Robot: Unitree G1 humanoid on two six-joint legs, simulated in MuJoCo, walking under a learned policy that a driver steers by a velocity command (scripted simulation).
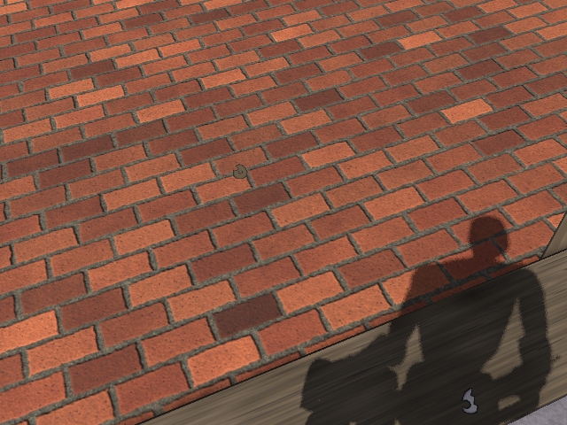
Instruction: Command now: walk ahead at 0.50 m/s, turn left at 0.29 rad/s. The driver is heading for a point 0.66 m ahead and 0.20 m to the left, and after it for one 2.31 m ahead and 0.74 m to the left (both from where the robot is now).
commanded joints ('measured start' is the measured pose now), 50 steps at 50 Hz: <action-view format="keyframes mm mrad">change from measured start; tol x32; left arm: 1 -60 89 14 -71 17 -33 7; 19 261 128 5 123 57 -26 -15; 32 -193 43 -57 -81 5 19 -9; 38 561 248 24 98 28 -43 30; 43 -75 -6 -70 -47 -8 -33 -31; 50 304 47 -58 121 -13 -59 49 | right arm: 1 -11 -36 -3 -59 8 10 10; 16 -315 -91 -52 -165 37 27 8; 21 428 -203 -101 51 26 3 -43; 28 -83 -100 -51 -64 52 -52 -16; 40 178 -35 -55 -140 16 -55 27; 50 -296 -37 10 -191 -11 5 18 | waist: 1 -25 -104 -14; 16 23 -124 54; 20 -210 71 -413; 23 -192 36 -48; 50 160 -41 10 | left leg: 1 -130 72 -34 -49 130 -19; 16 -72 -69 104 -595 198 42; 21 1156 206 -598 -734 225 349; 26 269 113 -362 -911 112 236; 32 -57 -12 -226 -921 96 181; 37 -259 -92 -271 -294 344 101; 39 -399 -244 -164 385 -355 11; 41 -593 -61 -182 504 -170 -21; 50 -324 68 8 -545 700 -96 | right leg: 1 29 -295 180 -273 88 -188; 18 294 -292 -177 147 974 -50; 21 -553 5 33 938 -377 106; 22 -686 -54 151 990 -356 64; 33 70 -77 67 527 266 96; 37 457 -20 32 416 -4 57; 39 484 -446 664 183 596 -421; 41 150 -519 825 27 -97 -392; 50 33 -160 194 222 -203 -145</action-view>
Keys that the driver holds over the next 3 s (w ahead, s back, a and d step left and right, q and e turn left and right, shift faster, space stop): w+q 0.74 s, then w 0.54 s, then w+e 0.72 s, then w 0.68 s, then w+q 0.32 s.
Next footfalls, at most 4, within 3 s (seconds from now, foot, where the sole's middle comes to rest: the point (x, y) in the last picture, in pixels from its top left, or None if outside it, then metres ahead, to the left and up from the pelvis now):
0.36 left None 0.37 0.18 -0.78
0.74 right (299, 387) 0.58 0.02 -0.78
1.18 left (157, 354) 0.73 0.41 -0.91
1.68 right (206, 246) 1.11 0.31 -0.91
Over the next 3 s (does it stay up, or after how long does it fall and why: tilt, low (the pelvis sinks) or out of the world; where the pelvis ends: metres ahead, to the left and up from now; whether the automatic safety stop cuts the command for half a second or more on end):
stays up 1.62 0.41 -0.13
